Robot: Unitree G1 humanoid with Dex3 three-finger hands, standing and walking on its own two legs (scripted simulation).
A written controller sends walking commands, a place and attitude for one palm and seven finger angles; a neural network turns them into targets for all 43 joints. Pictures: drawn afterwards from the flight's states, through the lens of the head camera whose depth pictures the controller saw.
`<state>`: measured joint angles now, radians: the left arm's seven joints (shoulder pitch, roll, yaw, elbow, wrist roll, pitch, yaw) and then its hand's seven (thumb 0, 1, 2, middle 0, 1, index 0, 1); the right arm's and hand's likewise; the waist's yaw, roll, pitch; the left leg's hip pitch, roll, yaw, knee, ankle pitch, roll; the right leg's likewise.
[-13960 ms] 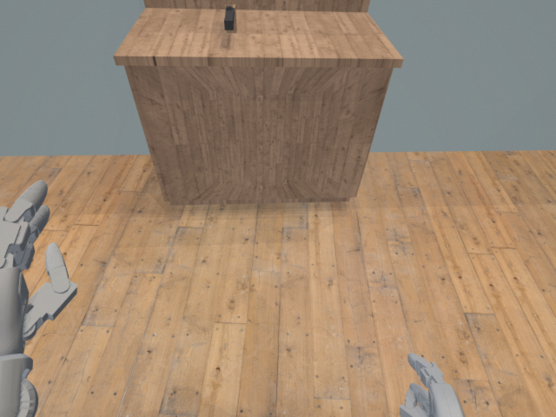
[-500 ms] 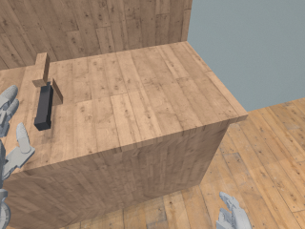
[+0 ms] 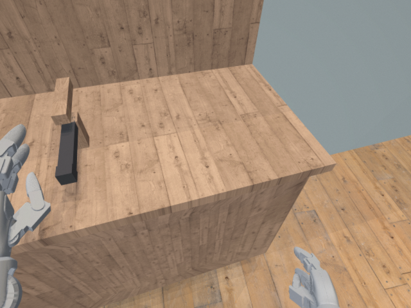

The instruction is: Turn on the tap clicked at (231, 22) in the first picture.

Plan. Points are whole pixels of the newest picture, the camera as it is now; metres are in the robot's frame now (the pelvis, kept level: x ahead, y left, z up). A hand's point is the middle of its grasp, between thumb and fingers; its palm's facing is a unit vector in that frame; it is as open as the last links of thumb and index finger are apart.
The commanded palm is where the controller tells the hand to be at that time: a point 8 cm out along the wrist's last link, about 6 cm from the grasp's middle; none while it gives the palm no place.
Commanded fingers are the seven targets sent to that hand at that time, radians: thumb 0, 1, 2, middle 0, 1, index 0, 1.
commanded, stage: come to a stop and stand still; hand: left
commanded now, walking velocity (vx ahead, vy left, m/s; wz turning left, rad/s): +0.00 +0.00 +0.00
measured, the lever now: (66, 174) +0.32 +0.29 +0.09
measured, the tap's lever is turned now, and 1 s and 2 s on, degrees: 0 0 0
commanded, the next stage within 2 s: look again from close up in 0.28 s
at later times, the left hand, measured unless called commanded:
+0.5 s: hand (44, 198) +0.23 +0.26 +0.16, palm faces +0.34 -0.86 -0.38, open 7.4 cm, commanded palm +0.16 +0.30 +0.18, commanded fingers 0.00 0.90 0.90 -0.20 -0.30 -0.20 -0.30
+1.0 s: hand (41, 187) +0.25 +0.28 +0.16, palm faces +0.33 -0.87 -0.36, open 7.4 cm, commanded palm +0.18 +0.31 +0.18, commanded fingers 0.00 0.90 0.90 -0.20 -0.30 -0.20 -0.30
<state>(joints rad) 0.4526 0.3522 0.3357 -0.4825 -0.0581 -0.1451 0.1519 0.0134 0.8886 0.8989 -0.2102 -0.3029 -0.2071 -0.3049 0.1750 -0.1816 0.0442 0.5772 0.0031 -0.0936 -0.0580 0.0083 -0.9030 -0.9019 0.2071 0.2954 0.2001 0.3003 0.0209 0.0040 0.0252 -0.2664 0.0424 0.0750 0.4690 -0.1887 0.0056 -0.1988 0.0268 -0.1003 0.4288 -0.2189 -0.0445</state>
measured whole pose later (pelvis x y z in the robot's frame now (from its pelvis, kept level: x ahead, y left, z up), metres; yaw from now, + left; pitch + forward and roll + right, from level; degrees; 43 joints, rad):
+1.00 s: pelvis +0.01 +0.03 +0.00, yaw -1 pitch -1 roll -1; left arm 0.38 0.38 0.36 -0.48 -0.04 -0.17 0.09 0.01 0.89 0.90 -0.21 -0.30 -0.21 -0.30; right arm 0.16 -0.15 0.04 0.53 0.01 -0.13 -0.01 0.01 -0.90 -0.90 0.21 0.30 0.20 0.30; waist 0.01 -0.05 0.08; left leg -0.24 0.01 0.12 0.47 -0.21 0.05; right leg -0.19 -0.01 -0.06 0.44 -0.23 0.01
